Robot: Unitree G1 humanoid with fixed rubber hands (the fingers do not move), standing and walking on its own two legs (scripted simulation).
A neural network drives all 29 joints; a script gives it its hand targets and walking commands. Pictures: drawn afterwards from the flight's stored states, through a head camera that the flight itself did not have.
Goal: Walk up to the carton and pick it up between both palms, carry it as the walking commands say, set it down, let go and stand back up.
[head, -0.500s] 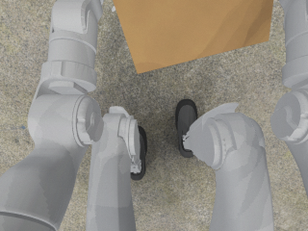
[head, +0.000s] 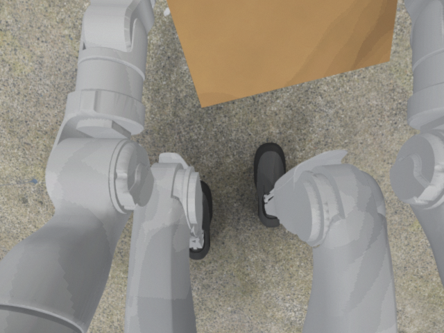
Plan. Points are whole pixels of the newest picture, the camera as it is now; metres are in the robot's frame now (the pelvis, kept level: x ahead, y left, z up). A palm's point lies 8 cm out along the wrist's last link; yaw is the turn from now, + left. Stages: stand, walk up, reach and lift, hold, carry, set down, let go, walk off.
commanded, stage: set down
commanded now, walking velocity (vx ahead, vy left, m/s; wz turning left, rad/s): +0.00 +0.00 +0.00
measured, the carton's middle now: (267, 10) +0.53 -0.07 -0.24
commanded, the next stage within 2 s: none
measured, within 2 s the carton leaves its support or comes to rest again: neither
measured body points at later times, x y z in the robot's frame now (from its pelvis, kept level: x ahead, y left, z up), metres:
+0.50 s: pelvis +0.00 +0.00 +0.00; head +0.36 -0.03 +0.26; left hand +0.58 +0.09 -0.15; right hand +0.56 -0.23 -0.14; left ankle +0.07 +0.11 -0.36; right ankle +0.15 -0.07 -0.36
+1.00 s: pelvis -0.01 +0.01 -0.02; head +0.35 +0.00 +0.24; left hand +0.56 +0.13 -0.19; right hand +0.56 -0.24 -0.14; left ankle +0.07 +0.11 -0.36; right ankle +0.15 -0.07 -0.36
